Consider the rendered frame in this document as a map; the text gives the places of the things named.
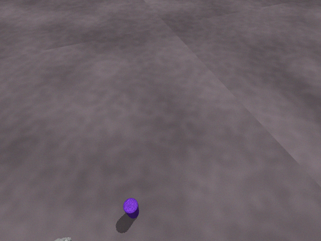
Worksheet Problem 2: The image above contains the cup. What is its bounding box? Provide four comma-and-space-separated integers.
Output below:
123, 198, 139, 218

